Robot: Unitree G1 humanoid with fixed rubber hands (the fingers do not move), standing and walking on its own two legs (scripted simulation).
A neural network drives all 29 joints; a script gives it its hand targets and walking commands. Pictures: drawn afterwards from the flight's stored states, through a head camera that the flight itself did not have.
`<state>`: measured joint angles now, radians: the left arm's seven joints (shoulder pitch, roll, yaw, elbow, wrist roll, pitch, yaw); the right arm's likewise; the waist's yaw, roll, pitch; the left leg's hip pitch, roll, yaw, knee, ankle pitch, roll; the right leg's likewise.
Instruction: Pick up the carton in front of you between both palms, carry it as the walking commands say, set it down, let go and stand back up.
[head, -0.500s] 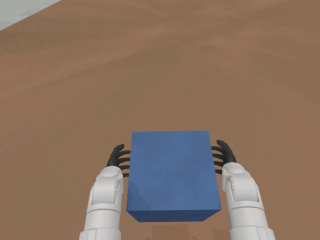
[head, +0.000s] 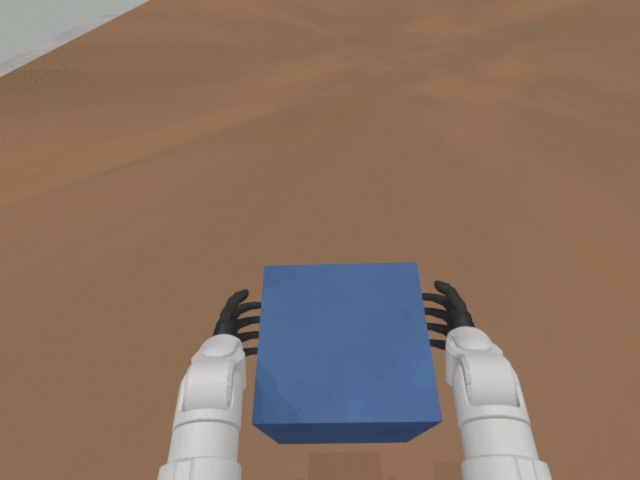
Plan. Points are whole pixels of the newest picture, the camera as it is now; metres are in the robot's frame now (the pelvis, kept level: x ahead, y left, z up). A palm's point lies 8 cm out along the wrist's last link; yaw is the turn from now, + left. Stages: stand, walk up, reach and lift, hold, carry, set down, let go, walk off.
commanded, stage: hold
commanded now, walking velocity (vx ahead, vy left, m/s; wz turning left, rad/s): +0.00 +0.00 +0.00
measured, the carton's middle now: (341, 361) +0.31 +0.00 -0.06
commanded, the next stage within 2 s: set down in 0.38 s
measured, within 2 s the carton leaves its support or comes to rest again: neither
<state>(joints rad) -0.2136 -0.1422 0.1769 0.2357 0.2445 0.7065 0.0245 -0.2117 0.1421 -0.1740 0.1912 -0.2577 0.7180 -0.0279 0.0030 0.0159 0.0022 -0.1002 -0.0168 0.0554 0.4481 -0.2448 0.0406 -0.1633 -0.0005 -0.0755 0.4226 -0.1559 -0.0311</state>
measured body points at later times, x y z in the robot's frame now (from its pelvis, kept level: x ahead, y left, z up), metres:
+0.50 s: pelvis +0.00 -0.02 +0.00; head -0.06 -0.03 +0.44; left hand +0.29 +0.15 +0.04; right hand +0.31 -0.15 +0.05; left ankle +0.01 +0.09 -0.74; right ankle +0.05 -0.10 -0.74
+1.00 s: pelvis -0.02 -0.01 -0.06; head +0.15 -0.01 +0.35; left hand +0.35 +0.14 -0.14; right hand +0.35 -0.15 -0.13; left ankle +0.01 +0.09 -0.74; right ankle +0.05 -0.10 -0.74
